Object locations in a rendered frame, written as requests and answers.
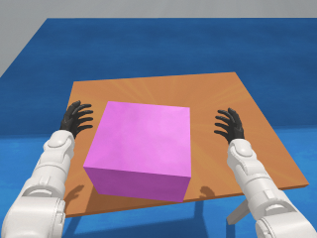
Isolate robot left forearm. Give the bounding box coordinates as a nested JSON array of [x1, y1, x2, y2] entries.
[[1, 130, 75, 238]]

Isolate carton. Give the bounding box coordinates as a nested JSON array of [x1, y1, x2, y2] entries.
[[83, 101, 191, 202]]

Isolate robot left hand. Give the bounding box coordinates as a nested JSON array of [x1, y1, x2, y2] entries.
[[59, 100, 93, 140]]

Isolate table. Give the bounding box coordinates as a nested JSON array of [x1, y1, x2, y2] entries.
[[63, 71, 309, 225]]

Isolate right robot upper arm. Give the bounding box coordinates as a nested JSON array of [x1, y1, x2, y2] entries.
[[255, 211, 317, 238]]

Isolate robot right hand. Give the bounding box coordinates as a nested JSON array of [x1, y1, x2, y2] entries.
[[214, 107, 245, 145]]

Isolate robot right forearm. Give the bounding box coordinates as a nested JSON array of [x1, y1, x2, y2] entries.
[[227, 139, 317, 237]]

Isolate left robot upper arm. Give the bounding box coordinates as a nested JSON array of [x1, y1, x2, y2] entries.
[[5, 196, 65, 238]]

